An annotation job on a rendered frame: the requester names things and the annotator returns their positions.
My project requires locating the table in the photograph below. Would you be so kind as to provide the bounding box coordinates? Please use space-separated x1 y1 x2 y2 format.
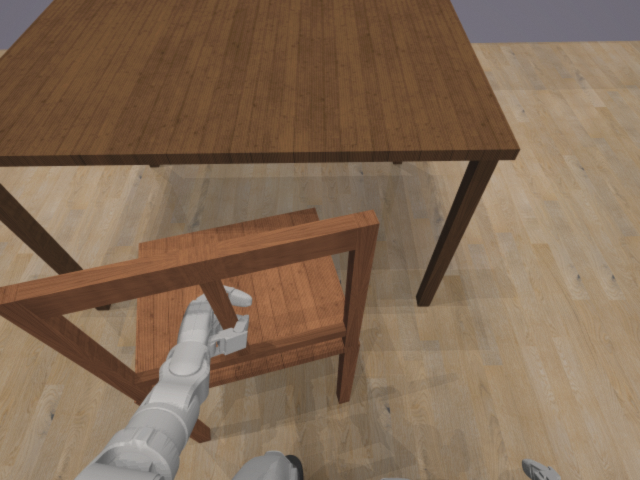
0 0 520 310

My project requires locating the robot left hand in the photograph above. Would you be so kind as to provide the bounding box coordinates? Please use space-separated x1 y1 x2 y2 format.
177 285 252 358

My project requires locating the left robot forearm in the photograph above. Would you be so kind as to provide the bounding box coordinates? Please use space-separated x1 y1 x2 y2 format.
74 341 210 480

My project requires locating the robot right hand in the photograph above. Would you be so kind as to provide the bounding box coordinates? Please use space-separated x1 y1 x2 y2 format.
522 459 561 480

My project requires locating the chair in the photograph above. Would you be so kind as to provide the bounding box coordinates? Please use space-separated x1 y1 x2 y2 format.
0 208 380 443

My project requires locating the robot left shin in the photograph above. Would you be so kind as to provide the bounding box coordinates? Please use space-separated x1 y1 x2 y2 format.
265 451 291 463

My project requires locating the robot left thigh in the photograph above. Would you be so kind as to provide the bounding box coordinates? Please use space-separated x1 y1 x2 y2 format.
232 455 298 480

